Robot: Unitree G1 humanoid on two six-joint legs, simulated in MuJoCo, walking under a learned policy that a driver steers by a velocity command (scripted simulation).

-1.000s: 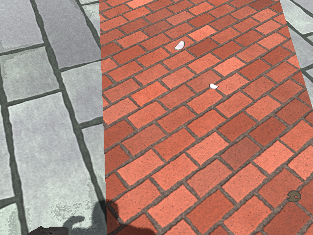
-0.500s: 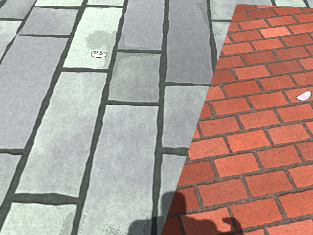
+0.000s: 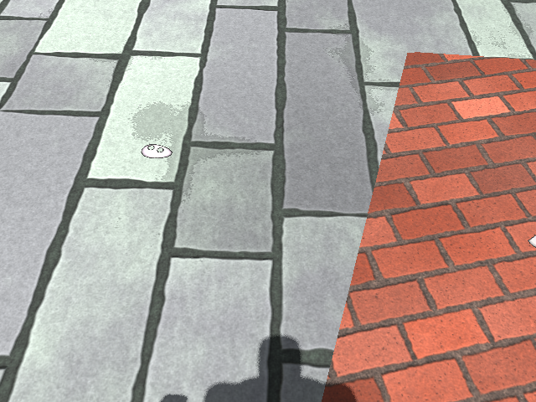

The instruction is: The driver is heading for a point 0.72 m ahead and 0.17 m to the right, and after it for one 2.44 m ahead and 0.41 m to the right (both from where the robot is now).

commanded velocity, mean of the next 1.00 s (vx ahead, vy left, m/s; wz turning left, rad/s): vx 0.50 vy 0.00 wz -0.43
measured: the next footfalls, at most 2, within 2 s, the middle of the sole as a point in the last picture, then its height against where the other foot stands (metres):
right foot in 0.20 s outside the picture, level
left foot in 0.66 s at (262, 360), level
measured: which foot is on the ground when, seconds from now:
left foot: down 0.00-0.18, up 0.20-0.64, down 0.66-1.00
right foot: up 0.00-0.18, down 0.20-0.66, up 0.68-1.00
